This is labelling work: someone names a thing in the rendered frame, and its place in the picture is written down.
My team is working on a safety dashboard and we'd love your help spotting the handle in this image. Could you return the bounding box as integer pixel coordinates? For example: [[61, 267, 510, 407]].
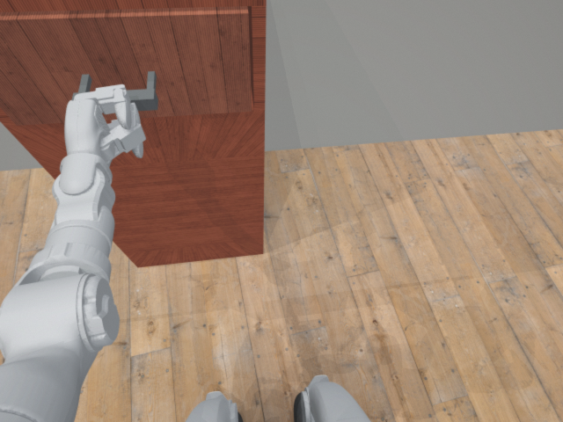
[[72, 71, 158, 111]]

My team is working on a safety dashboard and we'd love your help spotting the robot left hand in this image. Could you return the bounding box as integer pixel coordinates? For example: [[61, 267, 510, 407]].
[[64, 84, 146, 167]]

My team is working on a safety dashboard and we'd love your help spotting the drawer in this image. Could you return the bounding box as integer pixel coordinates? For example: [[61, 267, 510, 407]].
[[0, 6, 252, 126]]

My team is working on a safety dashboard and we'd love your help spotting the right robot thigh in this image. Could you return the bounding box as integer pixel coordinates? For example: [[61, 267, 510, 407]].
[[301, 382, 371, 422]]

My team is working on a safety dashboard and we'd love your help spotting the robot left forearm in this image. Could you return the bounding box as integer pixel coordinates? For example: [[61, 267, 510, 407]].
[[0, 153, 115, 358]]

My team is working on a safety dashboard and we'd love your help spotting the robot left shin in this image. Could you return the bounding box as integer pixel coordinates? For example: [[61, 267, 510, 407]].
[[206, 391, 226, 400]]

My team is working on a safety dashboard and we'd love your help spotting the robot left upper arm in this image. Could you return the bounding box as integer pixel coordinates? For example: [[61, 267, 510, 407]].
[[0, 273, 120, 422]]

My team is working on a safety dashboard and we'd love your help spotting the cabinet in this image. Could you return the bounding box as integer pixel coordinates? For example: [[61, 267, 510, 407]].
[[0, 0, 267, 267]]

